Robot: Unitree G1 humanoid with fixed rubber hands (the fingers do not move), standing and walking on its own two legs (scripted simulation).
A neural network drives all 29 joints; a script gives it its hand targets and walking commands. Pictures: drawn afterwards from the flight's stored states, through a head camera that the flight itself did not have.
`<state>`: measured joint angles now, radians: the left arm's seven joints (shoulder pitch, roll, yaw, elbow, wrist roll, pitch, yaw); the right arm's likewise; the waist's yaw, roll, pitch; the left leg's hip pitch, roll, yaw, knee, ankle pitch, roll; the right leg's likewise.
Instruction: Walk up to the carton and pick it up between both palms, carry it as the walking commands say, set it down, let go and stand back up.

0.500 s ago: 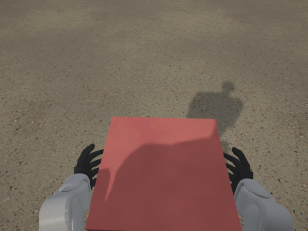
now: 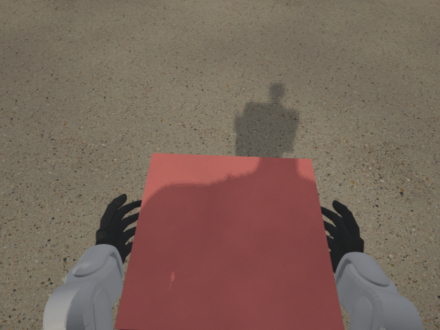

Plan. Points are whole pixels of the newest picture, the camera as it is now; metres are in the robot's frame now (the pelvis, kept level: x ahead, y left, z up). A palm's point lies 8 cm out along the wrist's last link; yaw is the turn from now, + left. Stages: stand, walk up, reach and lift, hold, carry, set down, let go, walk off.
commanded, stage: carry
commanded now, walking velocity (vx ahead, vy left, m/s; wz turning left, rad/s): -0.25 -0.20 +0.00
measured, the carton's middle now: (227, 254) +0.26 -0.01 +0.00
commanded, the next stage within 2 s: none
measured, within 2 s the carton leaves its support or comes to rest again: neither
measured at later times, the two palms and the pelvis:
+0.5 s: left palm (234, 272) +0.20 -0.01 +0.08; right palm out of the picture +0.21 -0.36 +0.09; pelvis -0.02 -0.19 +0.00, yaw +2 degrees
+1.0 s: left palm out of the picture +0.08 -0.20 +0.08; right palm out of the picture +0.08 -0.54 +0.06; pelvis -0.15 -0.36 +0.00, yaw +2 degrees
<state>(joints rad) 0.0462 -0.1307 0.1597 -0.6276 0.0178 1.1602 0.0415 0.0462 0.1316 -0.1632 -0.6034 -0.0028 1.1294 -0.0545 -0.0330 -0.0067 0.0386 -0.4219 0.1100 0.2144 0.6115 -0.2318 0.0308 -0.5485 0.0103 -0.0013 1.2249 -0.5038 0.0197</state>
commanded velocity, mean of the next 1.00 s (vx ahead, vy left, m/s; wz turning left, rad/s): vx -0.25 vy -0.20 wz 0.00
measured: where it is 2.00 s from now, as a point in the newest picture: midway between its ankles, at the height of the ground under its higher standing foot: outside the picture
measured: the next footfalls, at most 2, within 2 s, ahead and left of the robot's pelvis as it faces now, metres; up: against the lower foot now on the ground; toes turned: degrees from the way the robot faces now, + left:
right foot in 0.20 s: +0.11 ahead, -0.24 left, +0.00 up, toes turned -4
left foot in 0.54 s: -0.08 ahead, -0.12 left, +0.00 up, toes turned +11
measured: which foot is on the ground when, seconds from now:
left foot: down 0.00-0.20, up 0.22-0.52, down 0.54-0.90, up 0.92-1.00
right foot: up 0.00-0.18, down 0.20-0.56, up 0.58-0.86, down 0.88-1.00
